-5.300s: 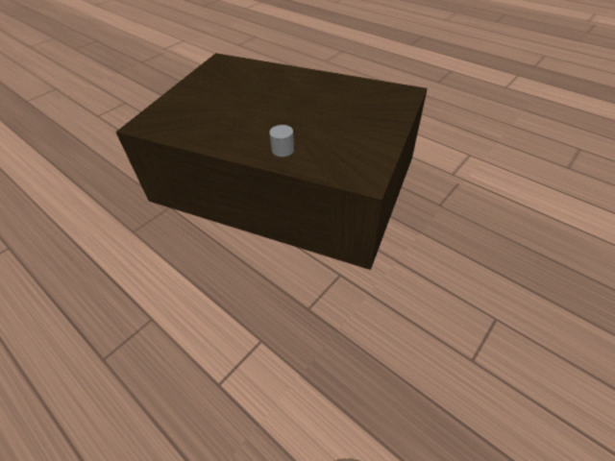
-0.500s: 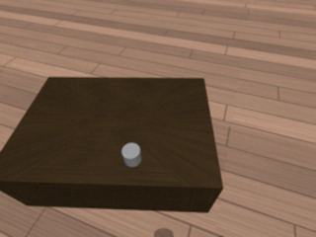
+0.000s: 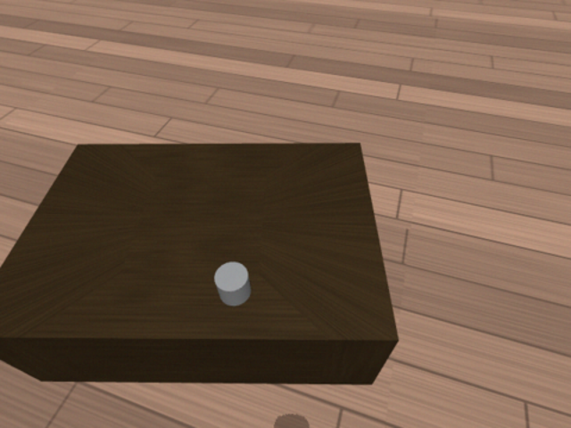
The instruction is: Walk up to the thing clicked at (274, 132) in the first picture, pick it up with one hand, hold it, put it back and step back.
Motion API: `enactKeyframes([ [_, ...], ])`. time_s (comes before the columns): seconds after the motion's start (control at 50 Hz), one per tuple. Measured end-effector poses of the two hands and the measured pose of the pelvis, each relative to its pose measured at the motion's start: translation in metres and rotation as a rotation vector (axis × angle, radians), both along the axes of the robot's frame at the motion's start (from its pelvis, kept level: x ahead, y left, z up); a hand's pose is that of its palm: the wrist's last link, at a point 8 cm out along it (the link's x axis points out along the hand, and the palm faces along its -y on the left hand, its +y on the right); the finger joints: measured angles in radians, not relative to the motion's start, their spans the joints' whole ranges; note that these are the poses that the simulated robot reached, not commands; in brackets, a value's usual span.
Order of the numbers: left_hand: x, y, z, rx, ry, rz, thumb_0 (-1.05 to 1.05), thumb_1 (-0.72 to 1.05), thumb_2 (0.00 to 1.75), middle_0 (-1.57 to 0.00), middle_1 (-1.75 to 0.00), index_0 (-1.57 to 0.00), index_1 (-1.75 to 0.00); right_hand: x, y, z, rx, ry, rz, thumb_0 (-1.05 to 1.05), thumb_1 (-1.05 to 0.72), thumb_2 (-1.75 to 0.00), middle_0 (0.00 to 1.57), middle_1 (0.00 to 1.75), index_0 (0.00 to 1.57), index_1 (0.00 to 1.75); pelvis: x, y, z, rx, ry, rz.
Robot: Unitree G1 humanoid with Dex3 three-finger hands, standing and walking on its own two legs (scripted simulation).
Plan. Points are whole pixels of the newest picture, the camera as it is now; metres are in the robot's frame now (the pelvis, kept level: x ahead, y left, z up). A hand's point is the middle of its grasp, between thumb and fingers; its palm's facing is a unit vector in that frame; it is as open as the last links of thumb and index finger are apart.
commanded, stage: stand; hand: left
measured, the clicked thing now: (233, 284) +0.52 +0.18 -0.35
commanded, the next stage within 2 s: go down in 1.48 s
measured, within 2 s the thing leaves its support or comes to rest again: neither
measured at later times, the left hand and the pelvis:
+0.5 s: hand out of the picture +0.06 +0.26 -0.16, palm faces -0.03 -0.94 -0.35, open 7.4 cm; pelvis +0.00 +0.00 +0.00, yaw +0 degrees
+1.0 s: hand out of the picture +0.06 +0.26 -0.16, palm faces -0.04 -0.94 -0.34, open 7.4 cm; pelvis +0.00 +0.00 +0.00, yaw +0 degrees
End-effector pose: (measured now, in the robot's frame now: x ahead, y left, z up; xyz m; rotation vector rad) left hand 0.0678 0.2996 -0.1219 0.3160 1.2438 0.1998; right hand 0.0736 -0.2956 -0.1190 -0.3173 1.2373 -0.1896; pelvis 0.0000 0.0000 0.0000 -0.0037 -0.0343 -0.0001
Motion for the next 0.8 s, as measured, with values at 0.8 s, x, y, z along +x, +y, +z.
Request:
enactKeyframes([
  [0.8, -0.012, 0.004, -0.001, 0.001, 0.01, -0.004, 0.0, 0.9, 0.9, -0.21, -0.3, -0.2, -0.3, -0.007, 0.003, 0.001, -0.001, -0.001, -0.007, 0.01, -0.91, -0.89, 0.21, 0.3, 0.2, 0.3, -0.003, 0.003, 0.0, 0.0, -0.006, -0.003],
])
